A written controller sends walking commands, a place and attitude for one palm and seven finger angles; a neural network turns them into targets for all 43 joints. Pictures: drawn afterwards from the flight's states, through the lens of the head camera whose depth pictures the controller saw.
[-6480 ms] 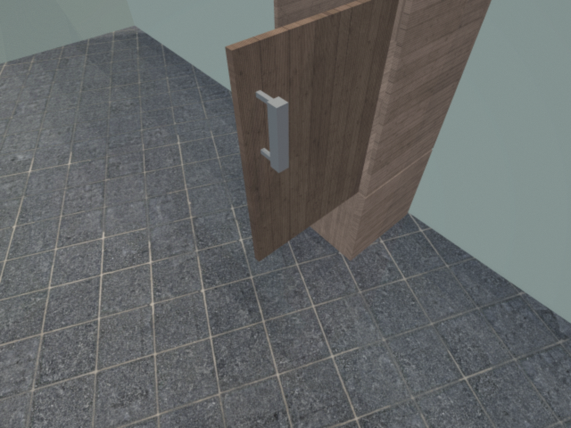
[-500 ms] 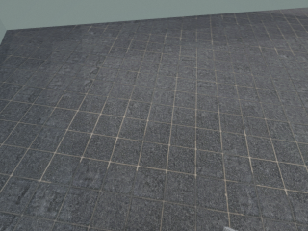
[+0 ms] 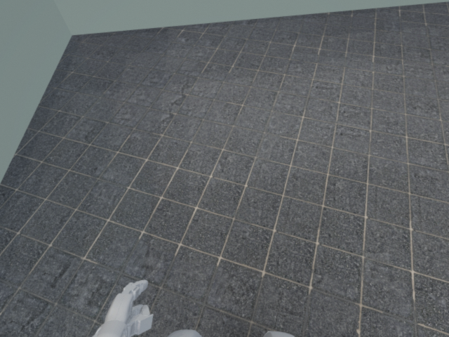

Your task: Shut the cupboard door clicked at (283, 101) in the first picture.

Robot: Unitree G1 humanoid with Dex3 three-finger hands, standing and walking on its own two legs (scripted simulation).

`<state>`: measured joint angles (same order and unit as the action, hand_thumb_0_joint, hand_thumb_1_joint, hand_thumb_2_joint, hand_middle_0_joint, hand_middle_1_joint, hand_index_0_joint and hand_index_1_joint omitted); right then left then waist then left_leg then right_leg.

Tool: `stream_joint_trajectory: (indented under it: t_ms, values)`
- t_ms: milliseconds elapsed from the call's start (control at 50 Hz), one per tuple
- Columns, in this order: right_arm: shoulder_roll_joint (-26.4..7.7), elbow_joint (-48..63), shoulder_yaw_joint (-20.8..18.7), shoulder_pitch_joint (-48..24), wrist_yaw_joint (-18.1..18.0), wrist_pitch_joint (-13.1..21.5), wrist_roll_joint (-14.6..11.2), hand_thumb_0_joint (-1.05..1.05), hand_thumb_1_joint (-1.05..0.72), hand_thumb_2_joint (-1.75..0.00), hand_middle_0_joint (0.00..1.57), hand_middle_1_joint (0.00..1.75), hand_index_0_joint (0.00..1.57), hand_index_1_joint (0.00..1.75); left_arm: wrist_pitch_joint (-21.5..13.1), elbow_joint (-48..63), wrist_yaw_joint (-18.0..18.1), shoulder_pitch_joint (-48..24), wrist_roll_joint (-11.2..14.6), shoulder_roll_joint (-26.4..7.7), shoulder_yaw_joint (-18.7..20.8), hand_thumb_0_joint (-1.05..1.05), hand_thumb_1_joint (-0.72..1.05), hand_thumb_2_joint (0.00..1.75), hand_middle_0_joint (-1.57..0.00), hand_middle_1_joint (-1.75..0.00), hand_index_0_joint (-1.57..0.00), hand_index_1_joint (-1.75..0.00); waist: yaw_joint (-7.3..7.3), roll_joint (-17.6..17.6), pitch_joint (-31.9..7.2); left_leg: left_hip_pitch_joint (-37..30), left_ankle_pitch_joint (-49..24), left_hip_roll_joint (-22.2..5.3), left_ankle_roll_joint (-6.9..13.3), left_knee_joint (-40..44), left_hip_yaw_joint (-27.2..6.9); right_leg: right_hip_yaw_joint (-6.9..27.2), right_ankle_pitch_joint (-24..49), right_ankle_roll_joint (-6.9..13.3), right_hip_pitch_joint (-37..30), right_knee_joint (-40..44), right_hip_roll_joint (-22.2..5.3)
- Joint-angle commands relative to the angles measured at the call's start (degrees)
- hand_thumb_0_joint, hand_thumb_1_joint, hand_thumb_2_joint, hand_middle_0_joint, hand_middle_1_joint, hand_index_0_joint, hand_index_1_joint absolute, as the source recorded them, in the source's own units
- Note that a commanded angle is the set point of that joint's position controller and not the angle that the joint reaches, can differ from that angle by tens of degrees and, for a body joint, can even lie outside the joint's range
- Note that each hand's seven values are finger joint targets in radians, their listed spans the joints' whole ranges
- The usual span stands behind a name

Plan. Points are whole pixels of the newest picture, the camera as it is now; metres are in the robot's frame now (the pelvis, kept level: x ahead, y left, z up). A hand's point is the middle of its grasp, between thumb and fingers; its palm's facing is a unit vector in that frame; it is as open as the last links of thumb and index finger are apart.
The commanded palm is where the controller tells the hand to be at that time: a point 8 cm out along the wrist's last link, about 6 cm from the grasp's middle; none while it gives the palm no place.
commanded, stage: walk to a spot facing it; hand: left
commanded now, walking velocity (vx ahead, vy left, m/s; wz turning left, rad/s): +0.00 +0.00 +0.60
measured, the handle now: out of the picture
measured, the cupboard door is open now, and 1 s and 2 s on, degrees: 90 90 90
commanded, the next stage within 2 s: none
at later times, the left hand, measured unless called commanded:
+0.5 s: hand out of the picture -0.08 +0.20 -0.18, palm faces +0.40 -0.88 -0.25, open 7.4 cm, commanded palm none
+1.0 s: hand out of the picture -0.01 +0.19 -0.14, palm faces +0.55 -0.78 -0.29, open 7.4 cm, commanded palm none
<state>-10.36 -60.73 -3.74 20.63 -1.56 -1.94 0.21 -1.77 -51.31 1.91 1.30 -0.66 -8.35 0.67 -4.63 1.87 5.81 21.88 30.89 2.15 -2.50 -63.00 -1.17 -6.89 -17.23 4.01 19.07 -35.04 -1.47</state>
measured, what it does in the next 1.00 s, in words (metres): steps on the spot, turning left: left foot, then right foot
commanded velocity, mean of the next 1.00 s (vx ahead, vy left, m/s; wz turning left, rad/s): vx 0.00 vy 0.00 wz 0.60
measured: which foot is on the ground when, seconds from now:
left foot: up 0.00-0.46, down 0.48-0.92, up 0.94-1.00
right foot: down 0.00-0.48, up 0.50-0.90, down 0.92-1.00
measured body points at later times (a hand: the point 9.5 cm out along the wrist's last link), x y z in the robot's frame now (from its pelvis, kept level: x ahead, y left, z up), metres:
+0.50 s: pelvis -0.01 +0.00 -0.01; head +0.04 +0.04 +0.43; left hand -0.10 +0.25 -0.17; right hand +0.23 -0.17 -0.13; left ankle -0.05 +0.10 -0.73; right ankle +0.02 -0.08 -0.72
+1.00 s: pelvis +0.00 -0.04 +0.00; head +0.05 -0.04 +0.45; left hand -0.04 +0.23 -0.12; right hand +0.18 -0.24 -0.16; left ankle -0.07 +0.07 -0.68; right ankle +0.06 -0.13 -0.73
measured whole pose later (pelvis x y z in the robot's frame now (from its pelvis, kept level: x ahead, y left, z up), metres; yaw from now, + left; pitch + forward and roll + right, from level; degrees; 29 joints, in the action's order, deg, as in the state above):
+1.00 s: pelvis +0.00 -0.04 +0.00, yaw +38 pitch +0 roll +1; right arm -14.4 -55.5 -5.9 12.7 0.4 -4.2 1.0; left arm 0.1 -50.5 1.3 6.4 -1.2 -10.4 1.7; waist -2.9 2.8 5.7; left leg 27.6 26.3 2.4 -2.5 -54.3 -3.0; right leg -4.6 -18.3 0.6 15.5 -33.5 -2.9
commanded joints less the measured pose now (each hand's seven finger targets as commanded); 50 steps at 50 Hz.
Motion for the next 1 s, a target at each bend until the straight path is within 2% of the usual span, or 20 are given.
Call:
stream_joint_trajectory:
  t_ms: [0, 100, 360, 400, 420, 440, 460, 480, 500, 520, 600, 700, 780, 840, 860, 880, 900, 920, 940, 980]
  values:
    - [-3.08, 4.21, -0.8, 0.43, 1.59, -1.55, 0.32, 0.0, -0.9, -0.9, 0.2, 0.3, 0.2, 0.3, 0.11, 1.24, 0.9, 6.93, 0.25, -8.01, 2.31, 0.0, 0.9, 0.9, -0.2, -0.3, -0.2, -0.3, 2.23, -9.17, -7.09, 7.49, -7.38, -5.99, -1.49, -11.14, 0.54, 5.38, 38.37, -0.48, -7.56, 14.69, -17.5]
    - [-4.29, 5.55, -1.28, -3.54, 2.28, -2.63, 0.64, 0.0, -0.9, -0.9, 0.2, 0.3, 0.2, 0.3, -0.43, 0.5, 0.41, 9.88, 0.06, -7.95, 2.65, 0.0, 0.9, 0.9, -0.2, -0.3, -0.2, -0.3, 2.44, -10.25, -6.93, 9.55, -11.46, -6.37, -2.37, -7.1, 2.17, 0.35, 34.96, -1.85, -9.66, 15.89, -16.79]
    - [-5.91, 13.34, -0.49, -17.16, 3.26, -1.37, 0.55, 0.0, -0.9, -0.9, 0.2, 0.3, 0.2, 0.3, 0.61, 0.22, -0.17, 14.81, -1.34, -14.1, 4.8, 0.0, 0.9, 0.9, -0.2, -0.3, -0.2, -0.3, 6.19, -11.44, -7.42, 3.65, -4.49, -6.47, -0.02, 17.85, 7.39, -2.09, 27.94, 2.37, -14.47, 11.14, -24.29]
    - [-6.75, 13.43, -0.65, -14.87, 3.27, -0.76, 0.57, 0.0, -0.9, -0.9, 0.2, 0.3, 0.2, 0.3, 0.65, -0.21, -0.5, 14.87, -1.18, -14.83, 5.15, 0.0, 0.9, 0.9, -0.2, -0.3, -0.2, -0.3, 5.07, -9.83, -10.08, -2.66, -8.26, -5.63, 0.77, 26.66, 8.27, -4.33, 27.63, 0.38, -13.89, 5.71, -23.73]
    - [-7.84, 12.6, -1.06, -11.46, 3.24, -0.4, 0.69, 0.0, -0.9, -0.9, 0.2, 0.3, 0.2, 0.3, 0.73, 0.03, -0.78, 14.2, -0.78, -15.29, 5.36, 0.0, 0.9, 0.9, -0.2, -0.3, -0.2, -0.3, 2.89, -7.09, -12.24, -9.27, -14.0, -4.48, 1.42, 33.18, 8.39, -6.92, 27.21, -1.9, -11.45, -0.37, -21.97]
    - [-11.73, 11.37, -2.22, -6.72, 3.0, 0.14, 0.92, 0.0, -0.9, -0.9, 0.2, 0.3, 0.2, 0.3, 0.88, 1.06, -1.06, 13.35, -0.31, -14.29, 5.28, 0.0, 0.9, 0.9, -0.2, -0.3, -0.2, -0.3, -0.02, 1.61, -15.1, -20.18, -25.29, -10.05, 4.46, 39.69, 0.63, -8.69, 18.24, -5.52, -2.28, -11.46, -18.23]
    - [-18.43, 11.05, -3.89, -3.91, 2.34, 0.42, 1.11, 0.0, -0.9, -0.9, 0.2, 0.3, 0.2, 0.3, 1.09, 4.11, -1.56, 10.14, 0.0, -10.27, 4.03, 0.0, 0.9, 0.9, -0.2, -0.3, -0.2, -0.3, -2.13, 17.95, -14.28, -27.5, -49.75, -26.21, 12.92, 41.62, -21.08, -7.09, -18.55, -10.53, 16.48, -25.08, -8.39]
    - [-19.53, 9.74, -3.61, -1.76, 1.82, -0.07, 0.65, 0.0, -0.9, -0.9, 0.2, 0.3, 0.2, 0.3, 2.08, 6.15, -1.11, 5.85, -0.69, -11.37, 3.61, 0.0, 0.9, 0.9, -0.2, -0.3, -0.2, -0.3, -2.37, 11.43, -14.33, -26.4, -58.69, -29.61, 17.08, 40.21, -20.19, 1.08, -21.3, -10.02, 19.05, -30.47, -6.91]
    - [-17.6, 9.81, -3.1, -3.45, 1.2, 0.18, 0.7, 0.0, -0.9, -0.9, 0.2, 0.3, 0.2, 0.3, 2.45, 5.8, -1.05, 4.68, -0.85, -11.26, 3.6, 0.0, 0.9, 0.9, -0.2, -0.3, -0.2, -0.3, -1.11, 6.89, -12.62, -24.01, -57.14, -26.93, 15.96, 40.41, -15.82, 3.99, -17.06, -9.73, 18.89, -32.15, -7.58]
    - [-16.67, 10.62, -2.92, -6.34, 0.67, 0.66, 0.81, 0.0, -0.9, -0.9, 0.2, 0.3, 0.2, 0.3, 2.6, 4.32, -1.01, 5.97, -0.77, -10.26, 4.05, 0.0, 0.9, 0.9, -0.2, -0.3, -0.2, -0.3, 0.44, 9.74, -12.45, -22.97, -57.31, -23.32, 14.16, 39.44, -14.52, 4.86, -14.05, -10.4, 19.2, -33.83, -6.87]
    - [-13.92, 11.84, -1.99, -12.03, 0.7, 1.1, 0.56, 0.0, -0.9, -0.9, 0.2, 0.3, 0.2, 0.3, 3.35, 1.03, -1.58, 10.65, -0.47, -10.52, 4.47, 0.0, 0.9, 0.9, -0.2, -0.3, -0.2, -0.3, 4.48, 4.16, -8.41, -14.41, -42.56, -15.68, 10.06, 42.49, -7.55, 6.23, -3.92, -10.98, 14.19, -33.88, -4.77]
    - [-13.41, 10.42, -2.21, -9.67, 0.97, 0.92, 0.87, 0.0, -0.9, -0.9, 0.2, 0.3, 0.2, 0.3, 3.4, 2.08, -1.2, 8.64, -0.39, -9.42, 4.3, 0.0, 0.9, 0.9, -0.2, -0.3, -0.2, -0.3, 4.02, 5.58, -5.87, -11.31, -31.13, -15.3, 11.19, 44.93, -12.06, 6.54, -4.22, -11.41, 12.3, -25.05, -3.73]
    - [-13.62, 10.23, -2.95, -9.02, 1.16, 0.45, 1.39, 0.0, -0.9, -0.9, 0.2, 0.3, 0.2, 0.3, 3.06, 3.76, -1.0, 5.89, -0.03, -8.23, 3.81, 0.0, 0.9, 0.9, -0.2, -0.3, -0.2, -0.3, 3.14, 8.13, -6.4, -8.8, -31.62, -14.32, 11.4, 42.9, -15.42, 5.51, -7.87, -10.58, 5.58, -11.9, -1.19]
    - [-13.74, 11.05, -3.43, -10.76, 1.17, 0.11, 1.18, 0.0, -0.9, -0.9, 0.2, 0.3, 0.2, 0.3, 2.34, 2.92, -0.81, 9.85, 0.36, -8.51, 3.99, 0.0, 0.9, 0.9, -0.2, -0.3, -0.2, -0.3, 5.03, 9.1, -8.45, -4.34, -33.27, -12.51, 10.05, 39.1, -17.44, 4.81, -2.89, -9.54, -5.04, 0.36, 1.1]
    - [-12.98, 11.41, -3.45, -11.64, 1.23, 0.13, 0.81, 0.0, -0.9, -0.9, 0.2, 0.3, 0.2, 0.3, 1.82, 2.33, -0.61, 12.81, 0.35, -9.26, 4.39, 0.0, 0.9, 0.9, -0.2, -0.3, -0.2, -0.3, 6.69, 6.68, -9.89, -0.83, -30.66, -10.59, 8.12, 36.11, -16.45, 4.91, 3.49, -9.31, -12.01, 9.08, 0.25]
    - [-10.14, 11.85, -3.21, -10.58, 1.58, 0.25, 0.22, 0.0, -0.9, -0.9, 0.2, 0.3, 0.2, 0.3, 1.08, 1.83, -0.19, 15.01, -0.25, -12.89, 5.09, 0.0, 0.9, 0.9, -0.2, -0.3, -0.2, -0.3, 7.45, -2.83, -12.25, 6.84, -20.55, -6.04, 4.62, 29.7, -12.38, 11.77, 5.19, -7.54, -21.83, 16.5, -7.78]
    - [-6.29, 12.94, -2.55, -10.02, 1.81, 0.31, 0.02, 0.0, -0.9, -0.9, 0.2, 0.3, 0.2, 0.3, 0.66, 1.98, 0.31, 15.64, -1.06, -18.99, 6.14, 0.0, 0.9, 0.9, -0.2, -0.3, -0.2, -0.3, 8.25, -21.18, -12.6, 16.22, 1.54, 2.51, -0.5, 13.92, -0.43, 27.28, 13.1, -1.08, -26.04, 19.05, -24.64]
    - [-9.37, 12.77, -3.02, -11.36, 1.89, -0.08, 0.66, 0.0, -0.9, -0.9, 0.2, 0.3, 0.2, 0.3, 1.06, 2.29, 0.45, 14.87, -0.56, -18.31, 5.3, 0.0, 0.9, 0.9, -0.2, -0.3, -0.2, -0.3, 7.97, -17.11, -10.92, 13.96, 5.43, -0.77, 0.06, 1.06, -1.92, 25.5, 19.24, 2.81, -16.67, 17.44, -28.67]
    - [-9.14, 11.57, -3.05, -9.88, 2.3, -0.7, 0.85, 0.0, -0.9, -0.9, 0.2, 0.3, 0.2, 0.3, 0.9, 3.17, 0.51, 10.3, -0.54, -14.8, 4.45, 0.0, 0.9, 0.9, -0.2, -0.3, -0.2, -0.3, 5.15, -13.07, -8.45, 13.39, -0.12, -2.58, -0.12, -5.09, -3.22, 18.73, 17.92, 2.73, -12.83, 17.06, -24.04]
    - [-8.39, 9.16, -2.95, -8.78, 2.78, -1.83, 0.98, 0.0, -0.9, -0.9, 0.2, 0.3, 0.2, 0.3, 1.01, 4.16, 0.28, 5.92, -0.12, -12.08, 3.49, 0.0, 0.9, 0.9, -0.2, -0.3, -0.2, -0.3, 2.77, -12.95, -6.01, 12.61, -6.82, -4.24, -1.72, -9.67, -0.83, 11.49, 19.11, 0.17, -9.92, 16.3, -18.16]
